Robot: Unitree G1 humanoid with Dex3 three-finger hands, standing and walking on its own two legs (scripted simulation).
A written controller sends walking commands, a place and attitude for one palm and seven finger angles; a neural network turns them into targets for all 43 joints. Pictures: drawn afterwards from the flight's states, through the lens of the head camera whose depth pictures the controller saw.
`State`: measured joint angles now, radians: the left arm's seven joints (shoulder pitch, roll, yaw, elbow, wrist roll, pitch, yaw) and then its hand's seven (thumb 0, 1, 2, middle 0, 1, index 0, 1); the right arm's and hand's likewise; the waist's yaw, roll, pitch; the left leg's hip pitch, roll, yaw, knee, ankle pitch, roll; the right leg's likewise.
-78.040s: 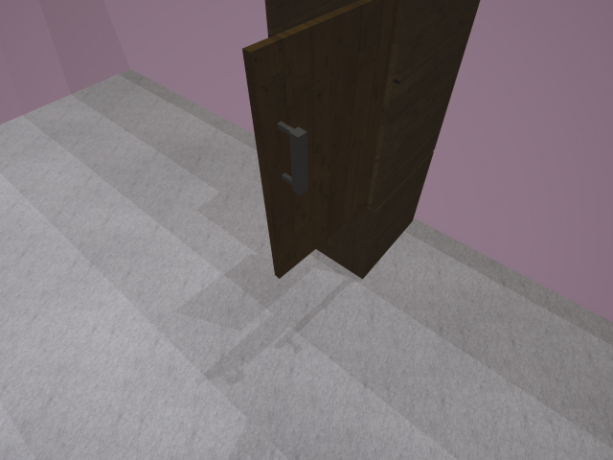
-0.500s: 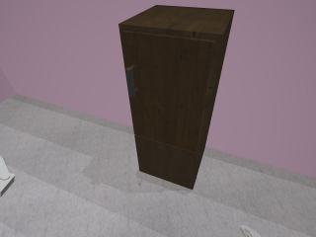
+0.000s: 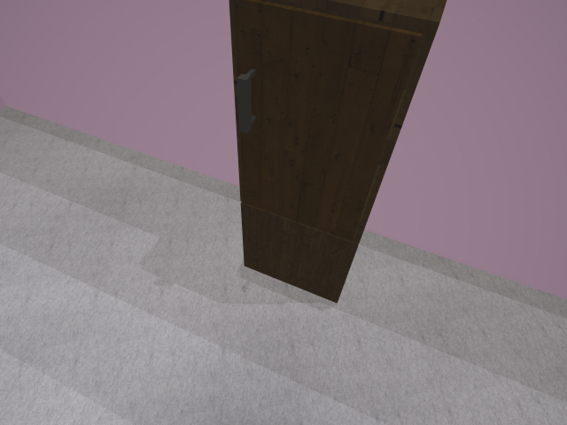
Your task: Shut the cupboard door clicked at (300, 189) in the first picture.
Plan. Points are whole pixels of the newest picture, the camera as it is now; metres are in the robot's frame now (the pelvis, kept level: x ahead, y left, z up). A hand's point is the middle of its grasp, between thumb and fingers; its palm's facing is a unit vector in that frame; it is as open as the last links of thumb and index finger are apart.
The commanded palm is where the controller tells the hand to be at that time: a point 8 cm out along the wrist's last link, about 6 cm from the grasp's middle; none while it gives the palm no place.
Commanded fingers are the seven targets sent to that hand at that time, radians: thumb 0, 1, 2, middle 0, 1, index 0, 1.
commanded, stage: let the arm hang, fingers relaxed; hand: left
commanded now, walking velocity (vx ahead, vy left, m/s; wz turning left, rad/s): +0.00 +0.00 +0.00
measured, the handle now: (248, 101) +0.78 +0.13 +0.05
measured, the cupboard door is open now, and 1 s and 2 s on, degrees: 0 0 0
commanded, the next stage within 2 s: look to check the result in 0.66 s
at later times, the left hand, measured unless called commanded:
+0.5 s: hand out of the picture -0.05 +0.18 -0.17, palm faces +0.02 -0.99 -0.14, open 7.4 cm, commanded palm none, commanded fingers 0.00 0.90 0.90 -0.20 -0.30 -0.20 -0.30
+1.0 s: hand out of the picture -0.05 +0.17 -0.17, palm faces +0.03 -0.99 -0.17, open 7.4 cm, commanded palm none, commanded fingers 0.00 0.90 0.90 -0.20 -0.30 -0.20 -0.30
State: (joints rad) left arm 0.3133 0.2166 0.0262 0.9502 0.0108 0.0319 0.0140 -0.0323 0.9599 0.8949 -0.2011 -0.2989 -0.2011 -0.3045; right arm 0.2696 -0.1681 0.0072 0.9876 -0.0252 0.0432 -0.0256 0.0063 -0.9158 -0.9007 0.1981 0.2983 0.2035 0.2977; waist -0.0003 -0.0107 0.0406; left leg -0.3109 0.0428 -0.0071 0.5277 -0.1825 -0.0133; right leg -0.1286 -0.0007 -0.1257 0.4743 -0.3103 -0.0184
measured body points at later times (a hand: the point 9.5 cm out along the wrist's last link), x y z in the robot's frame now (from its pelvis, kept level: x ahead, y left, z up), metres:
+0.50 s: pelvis -0.01 +0.02 +0.01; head -0.02 +0.03 +0.46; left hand -0.05 +0.23 -0.16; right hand -0.04 -0.18 -0.15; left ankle +0.06 +0.12 -0.73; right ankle -0.03 -0.11 -0.73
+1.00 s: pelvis +0.00 +0.01 +0.01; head +0.00 +0.01 +0.46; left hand -0.05 +0.23 -0.16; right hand -0.04 -0.19 -0.16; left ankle +0.06 +0.12 -0.73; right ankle -0.03 -0.11 -0.73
